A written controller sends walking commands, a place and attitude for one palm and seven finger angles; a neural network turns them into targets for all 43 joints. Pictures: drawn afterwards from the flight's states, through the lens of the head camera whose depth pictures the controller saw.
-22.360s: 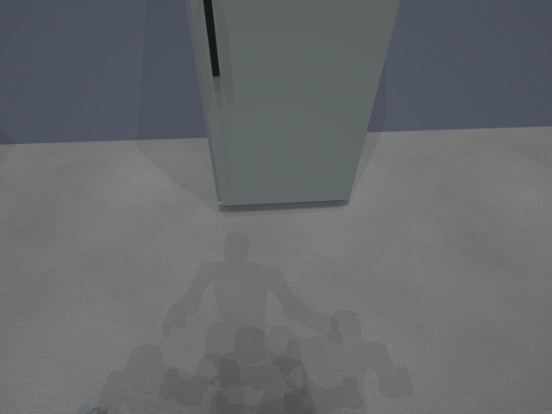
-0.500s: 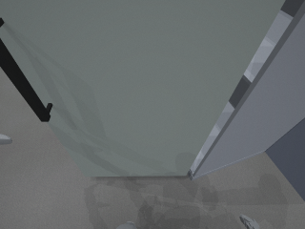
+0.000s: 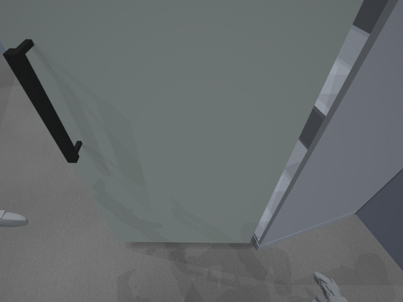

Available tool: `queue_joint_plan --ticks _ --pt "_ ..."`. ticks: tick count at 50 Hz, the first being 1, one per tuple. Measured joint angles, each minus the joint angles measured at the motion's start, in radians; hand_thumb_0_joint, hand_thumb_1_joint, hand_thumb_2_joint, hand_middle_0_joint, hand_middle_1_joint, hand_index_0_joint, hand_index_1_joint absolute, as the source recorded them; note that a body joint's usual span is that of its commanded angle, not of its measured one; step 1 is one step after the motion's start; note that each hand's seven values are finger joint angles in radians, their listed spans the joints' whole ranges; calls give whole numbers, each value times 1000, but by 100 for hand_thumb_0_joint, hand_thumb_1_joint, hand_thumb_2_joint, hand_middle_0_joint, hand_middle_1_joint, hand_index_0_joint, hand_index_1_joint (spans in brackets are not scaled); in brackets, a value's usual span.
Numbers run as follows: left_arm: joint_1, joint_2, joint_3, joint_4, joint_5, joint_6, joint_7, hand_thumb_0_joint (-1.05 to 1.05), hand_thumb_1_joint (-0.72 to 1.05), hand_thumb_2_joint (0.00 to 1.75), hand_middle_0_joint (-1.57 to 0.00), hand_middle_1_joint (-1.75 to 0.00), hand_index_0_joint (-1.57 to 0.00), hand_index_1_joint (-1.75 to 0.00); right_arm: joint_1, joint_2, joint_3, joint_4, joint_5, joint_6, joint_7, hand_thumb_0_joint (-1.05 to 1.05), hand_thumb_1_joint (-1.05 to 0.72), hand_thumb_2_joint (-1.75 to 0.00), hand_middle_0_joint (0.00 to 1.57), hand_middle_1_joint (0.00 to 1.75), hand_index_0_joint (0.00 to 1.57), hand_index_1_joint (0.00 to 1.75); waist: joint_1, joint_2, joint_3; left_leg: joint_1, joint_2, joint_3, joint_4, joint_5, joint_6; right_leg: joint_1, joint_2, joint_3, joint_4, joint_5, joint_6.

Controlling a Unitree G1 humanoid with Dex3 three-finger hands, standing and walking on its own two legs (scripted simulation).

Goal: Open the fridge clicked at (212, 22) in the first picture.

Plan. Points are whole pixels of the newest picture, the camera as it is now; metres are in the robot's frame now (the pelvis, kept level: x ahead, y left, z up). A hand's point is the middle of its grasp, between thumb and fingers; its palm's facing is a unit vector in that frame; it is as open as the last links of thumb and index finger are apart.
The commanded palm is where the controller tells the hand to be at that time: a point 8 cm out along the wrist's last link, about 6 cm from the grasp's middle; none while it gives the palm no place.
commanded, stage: slip the hand off the handle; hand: left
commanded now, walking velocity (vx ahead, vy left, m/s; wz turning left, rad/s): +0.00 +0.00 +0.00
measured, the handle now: (53, 110) +0.43 +0.36 +0.14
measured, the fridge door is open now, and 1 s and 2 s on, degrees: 71 71 71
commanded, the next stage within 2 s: draw the hand back to the body in 0.08 s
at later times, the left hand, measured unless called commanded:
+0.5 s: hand (5, 188) +0.23 +0.33 +0.15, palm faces +0.24 -0.97 -0.06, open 14.7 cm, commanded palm +0.18 +0.38 +0.15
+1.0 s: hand (14, 198) +0.22 +0.31 +0.16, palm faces +0.53 -0.76 -0.38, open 12.7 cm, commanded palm +0.16 +0.33 +0.18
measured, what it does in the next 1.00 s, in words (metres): stands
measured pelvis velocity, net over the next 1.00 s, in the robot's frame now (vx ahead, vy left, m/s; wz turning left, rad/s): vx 0.01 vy -0.01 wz -0.01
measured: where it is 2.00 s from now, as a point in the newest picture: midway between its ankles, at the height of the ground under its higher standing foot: outside the picture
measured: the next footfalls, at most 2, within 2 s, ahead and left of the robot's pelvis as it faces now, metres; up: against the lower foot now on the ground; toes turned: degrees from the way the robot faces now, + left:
none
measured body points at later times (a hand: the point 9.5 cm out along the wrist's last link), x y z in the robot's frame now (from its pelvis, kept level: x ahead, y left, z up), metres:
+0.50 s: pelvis +0.00 -0.02 +0.01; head -0.01 -0.02 +0.46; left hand +0.21 +0.38 +0.16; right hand +0.18 -0.25 -0.05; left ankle +0.05 +0.09 -0.71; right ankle -0.02 -0.12 -0.71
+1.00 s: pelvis +0.01 -0.01 +0.02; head -0.01 -0.02 +0.47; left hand +0.18 +0.34 +0.18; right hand +0.18 -0.23 -0.06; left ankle +0.05 +0.09 -0.71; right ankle -0.02 -0.12 -0.71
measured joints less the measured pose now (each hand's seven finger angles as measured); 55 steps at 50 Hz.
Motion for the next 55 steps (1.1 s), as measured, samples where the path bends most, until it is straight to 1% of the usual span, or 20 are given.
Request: queue_joint_plan --ticks 7,11,12,14,16,18,20,22,25,28,30,33,36,37,39,41,43,45,49,55 --pt "79 -27 -4 -77 -16 -13 -14 -1 -55 20 -25 -115 -26 -115 -21 -6 -4 6 -2 -31 -5 1 -90 -89 21 30 20 30 24 3 6 13 -1 -14 2 -1 -9 16 2 -14 5 -7 -9" --pt "66 -32 -6 -77 -24 -21 -21 -1 -55 20 -25 -115 -26 -115 -33 -6 -1 21 0 -47 -17 1 -90 -89 21 30 20 30 36 2 10 15 -2 -25 6 0 -15 20 2 -25 12 -12 -14" --pt "52 -38 -3 -64 -70 -17 -44 -1 -55 20 -25 -115 -26 -115 -37 -7 3 27 9 -54 -23 1 -90 -89 21 30 20 30 35 5 15 19 -3 -30 5 1 -17 26 2 -30 10 -12 -16" --pt "16 -56 6 -33 -167 -2 -123 -1 -55 20 -25 -115 -26 -115 -44 -8 13 44 26 -73 -39 1 -90 -89 21 30 20 30 37 10 24 36 -1 -38 -1 3 -19 48 5 -37 -4 -8 -18" --pt "-12 -60 8 -4 -227 23 -213 -1 -55 20 -25 -115 -26 -115 -47 -7 24 53 36 -94 -53 1 -90 -89 21 30 20 30 36 10 27 58 2 -39 -12 6 -21 71 9 -37 -20 -2 -20" --pt "-27 -45 -2 17 -246 59 -293 -1 -55 20 -25 -115 -25 -115 -47 -7 33 46 40 -114 -56 1 -90 -89 21 30 20 30 31 10 28 79 6 -36 -26 9 -23 90 12 -32 -35 5 -22" --pt "-18 -20 -8 15 -242 97 -330 -1 -55 20 -25 -115 -25 -115 -45 -6 37 25 40 -130 -47 1 -90 -89 21 30 20 30 19 10 27 94 12 -28 -40 12 -25 101 16 -24 -47 11 -23" --pt "10 -4 -5 -19 -243 126 -327 -1 -55 20 -25 -115 -25 -115 -39 -6 36 -4 40 -143 -31 1 -90 -89 21 30 20 30 6 11 26 107 16 -19 -54 16 -26 109 19 -14 -57 17 -25" --pt "78 -8 17 -99 -273 140 -294 -1 -55 20 -25 -115 -26 -115 -22 -8 28 -37 43 -156 -5 1 -90 -89 21 30 20 30 -4 14 16 120 20 -6 -70 19 -26 114 21 0 -67 23 -24" --pt "125 -29 33 -150 -299 153 -268 -1 -55 20 -25 -115 -26 -115 -3 -14 19 -45 51 -156 7 1 -90 -89 21 30 20 30 0 18 4 125 20 0 -75 19 -26 116 20 5 -70 23 -22" --pt "145 -46 32 -173 -301 167 -253 -1 -55 20 -25 -115 -26 -115 5 -20 14 -36 55 -152 8 1 -90 -89 21 30 20 30 8 20 0 128 18 0 -76 19 -24 120 18 5 -70 22 -20" --pt "159 -78 8 -210 -283 188 -226 -1 -54 20 -25 -114 -25 -115 12 -27 10 -17 57 -147 -1 1 -90 -89 21 30 20 30 22 22 6 137 12 -5 -78 21 -22 131 13 0 -71 20 -18" --pt "172 -107 -17 -258 -268 185 -203 -1 -52 22 -25 -113 -25 -113 5 -25 12 5 52 -148 -11 1 -90 -90 21 30 20 30 31 19 17 150 8 -8 -83 25 -20 145 10 -4 -75 22 -17" --pt "173 -109 -35 -270 -226 171 -164 -1 -50 22 -25 -112 -25 -112 1 -22 11 12 42 -147 -11 1 -90 -90 21 30 20 30 32 19 21 154 8 -11 -86 27 -20 151 10 -6 -81 24 -17" --pt "171 -103 -72 -283 -134 141 -32 -1 -46 24 -25 -110 -25 -110 -16 -18 13 28 19 -140 -2 1 -90 -90 21 30 20 30 27 20 35 164 6 -18 -97 35 -22 165 9 -13 -97 33 -18" --pt "189 -108 -97 -313 -66 118 91 -1 -41 27 -25 -107 -25 -107 -36 -13 16 34 6 -127 9 1 -90 -90 21 30 20 30 19 21 50 177 4 -17 -116 46 -21 177 6 -13 -113 42 -17" --pt "226 -124 -120 -366 -20 98 178 -1 -36 29 -24 -103 -25 -104 -46 -6 16 34 -1 -115 18 1 -90 -90 21 30 20 30 16 22 59 194 1 -11 -139 55 -18 189 2 -6 -130 50 -15" --pt "266 -143 -146 -422 10 78 237 -1 -29 32 -24 -100 -25 -100 -51 2 16 34 -5 -104 24 1 -90 -89 21 30 20 30 17 22 63 214 -2 -1 -163 62 -15 203 -2 3 -146 56 -12" --pt "322 -165 -184 -488 46 50 291 -1 -16 39 -24 -92 -24 -92 -58 17 13 41 -9 -71 30 1 -90 -89 21 30 20 30 22 20 65 257 -7 16 -203 68 -10 235 -10 20 -173 61 -6" --pt "356 -183 -214 -542 70 59 312 0 5 49 -23 -80 -24 -80 -65 27 9 43 -11 -31 35 1 -90 -89 21 30 20 30 27 18 71 315 -11 30 -242 66 -7 289 -15 34 -212 63 -4"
